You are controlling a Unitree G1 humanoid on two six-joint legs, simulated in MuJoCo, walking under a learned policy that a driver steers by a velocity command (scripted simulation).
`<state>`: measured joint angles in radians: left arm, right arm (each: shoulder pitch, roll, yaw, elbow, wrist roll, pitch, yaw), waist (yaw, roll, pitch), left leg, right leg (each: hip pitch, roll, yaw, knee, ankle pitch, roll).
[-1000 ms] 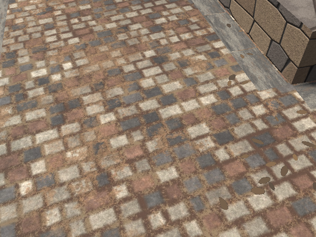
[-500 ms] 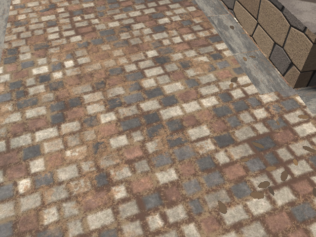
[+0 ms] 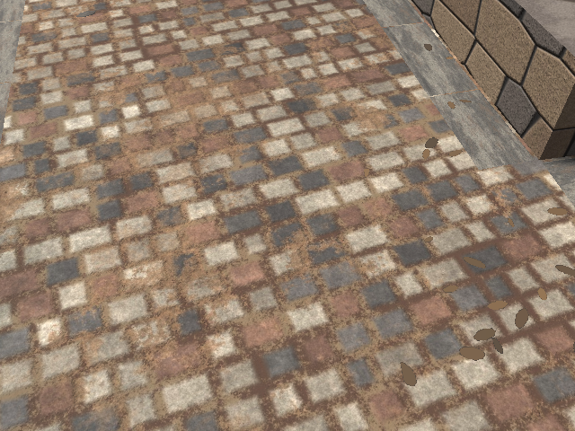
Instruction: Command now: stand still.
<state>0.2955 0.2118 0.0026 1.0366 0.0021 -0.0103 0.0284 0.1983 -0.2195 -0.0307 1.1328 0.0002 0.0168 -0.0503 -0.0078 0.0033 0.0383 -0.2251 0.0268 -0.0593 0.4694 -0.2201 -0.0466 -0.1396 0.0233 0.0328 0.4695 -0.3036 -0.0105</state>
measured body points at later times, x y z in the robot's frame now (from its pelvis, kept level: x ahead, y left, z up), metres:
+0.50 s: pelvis +0.00 +0.01 +0.00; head +0.01 +0.00 +0.45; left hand -0.01 +0.24 -0.16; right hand +0.01 -0.24 -0.16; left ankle +0.02 +0.15 -0.74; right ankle -0.03 -0.11 -0.74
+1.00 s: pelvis +0.03 +0.02 -0.01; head +0.03 +0.03 +0.44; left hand -0.03 +0.26 -0.16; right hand +0.03 -0.22 -0.16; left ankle +0.01 +0.13 -0.73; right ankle -0.03 -0.11 -0.74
